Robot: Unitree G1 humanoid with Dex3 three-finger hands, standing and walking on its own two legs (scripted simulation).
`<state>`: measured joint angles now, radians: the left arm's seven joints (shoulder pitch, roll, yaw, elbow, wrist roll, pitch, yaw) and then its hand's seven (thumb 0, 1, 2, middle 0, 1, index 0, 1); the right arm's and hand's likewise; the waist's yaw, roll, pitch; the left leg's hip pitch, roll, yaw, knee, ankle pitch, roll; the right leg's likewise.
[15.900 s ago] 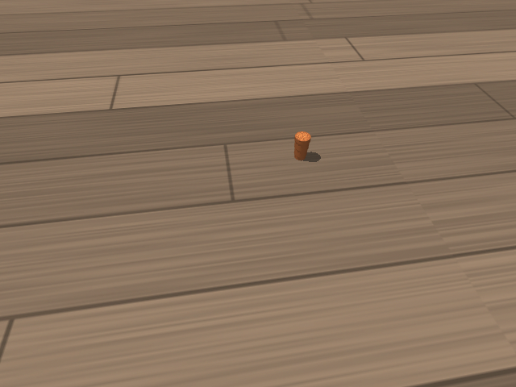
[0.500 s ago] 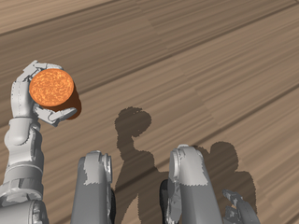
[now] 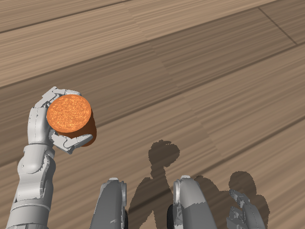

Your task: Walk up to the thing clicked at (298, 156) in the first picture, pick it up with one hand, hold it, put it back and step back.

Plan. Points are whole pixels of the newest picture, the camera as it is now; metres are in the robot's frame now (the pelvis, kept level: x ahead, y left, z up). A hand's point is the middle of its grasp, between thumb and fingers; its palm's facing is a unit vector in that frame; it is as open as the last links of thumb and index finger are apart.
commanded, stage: lift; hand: left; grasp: from the side
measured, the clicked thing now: (78, 125) +0.38 +0.18 +0.00
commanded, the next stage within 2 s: hold in 1.18 s
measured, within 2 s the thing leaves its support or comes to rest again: neither
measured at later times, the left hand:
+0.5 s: hand (52, 93) +0.38 +0.19 +0.14, palm faces +0.07 -1.00 -0.03, open 11.3 cm
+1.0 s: hand (49, 73) +0.38 +0.17 +0.19, palm faces +0.05 -1.00 -0.02, open 11.3 cm
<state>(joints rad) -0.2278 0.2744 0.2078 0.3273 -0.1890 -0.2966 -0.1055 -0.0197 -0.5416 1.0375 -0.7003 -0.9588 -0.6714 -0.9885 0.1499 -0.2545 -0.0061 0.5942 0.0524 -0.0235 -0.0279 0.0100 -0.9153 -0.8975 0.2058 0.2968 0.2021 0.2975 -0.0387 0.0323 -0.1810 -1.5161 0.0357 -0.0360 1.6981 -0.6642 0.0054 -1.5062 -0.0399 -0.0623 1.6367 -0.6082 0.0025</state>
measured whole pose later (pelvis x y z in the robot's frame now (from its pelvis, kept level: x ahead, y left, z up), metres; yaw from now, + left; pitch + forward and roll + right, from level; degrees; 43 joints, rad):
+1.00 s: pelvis +0.05 +0.00 +0.16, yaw +1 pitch +11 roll -2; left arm -0.15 0.23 0.15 0.43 -0.18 -0.34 -0.13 -0.02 -0.54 1.04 -0.70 -0.96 -0.67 -0.99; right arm 0.24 -0.23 0.00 0.64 0.02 -0.05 -0.04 0.01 -0.91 -0.90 0.21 0.30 0.20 0.30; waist -0.03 0.01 -0.06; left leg -0.72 0.04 -0.01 1.01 -0.49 -0.01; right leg -0.72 -0.02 -0.06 0.96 -0.44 0.00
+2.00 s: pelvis +0.06 -0.01 +0.18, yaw +1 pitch +6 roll -1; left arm -0.15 0.21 0.15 0.47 -0.19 -0.35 -0.15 -0.02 -0.54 1.04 -0.70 -0.96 -0.67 -0.99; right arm 0.24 -0.23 0.00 0.66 0.02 -0.03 -0.04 0.01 -0.92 -0.90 0.20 0.30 0.20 0.30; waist -0.02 0.02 -0.02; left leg -0.50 0.04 0.00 0.82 -0.42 -0.01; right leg -0.51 -0.01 -0.05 0.80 -0.39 0.00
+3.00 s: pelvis +0.06 -0.01 +0.18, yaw +1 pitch +5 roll -1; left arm -0.15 0.19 0.15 0.50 -0.19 -0.36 -0.14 -0.02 -0.54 1.04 -0.69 -0.97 -0.67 -0.99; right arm 0.23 -0.23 0.00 0.67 0.02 -0.04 -0.03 0.01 -0.92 -0.91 0.20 0.30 0.20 0.30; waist -0.02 0.01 -0.02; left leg -0.48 0.04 0.01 0.80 -0.41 -0.01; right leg -0.49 -0.02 -0.05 0.77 -0.37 0.00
